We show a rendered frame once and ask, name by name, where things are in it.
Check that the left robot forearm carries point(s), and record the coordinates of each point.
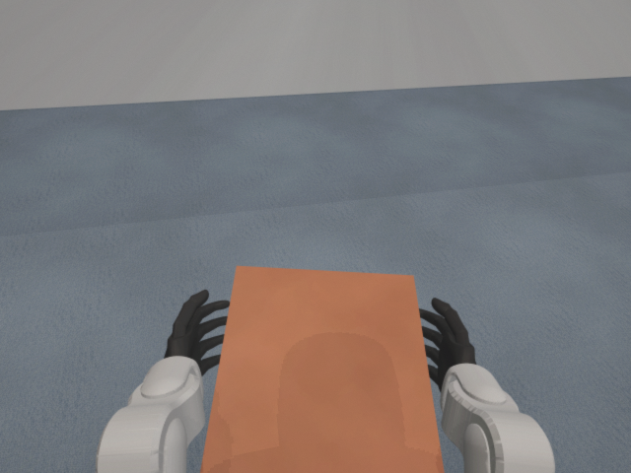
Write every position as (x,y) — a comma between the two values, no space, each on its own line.
(164,414)

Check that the carton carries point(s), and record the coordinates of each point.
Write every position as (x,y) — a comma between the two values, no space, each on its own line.
(322,372)

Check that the right robot forearm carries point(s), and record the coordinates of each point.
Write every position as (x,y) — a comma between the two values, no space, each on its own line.
(485,423)

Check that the right robot hand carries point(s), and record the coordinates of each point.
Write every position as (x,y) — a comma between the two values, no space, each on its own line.
(453,340)

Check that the left robot hand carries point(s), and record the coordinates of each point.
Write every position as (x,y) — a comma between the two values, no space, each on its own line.
(187,332)

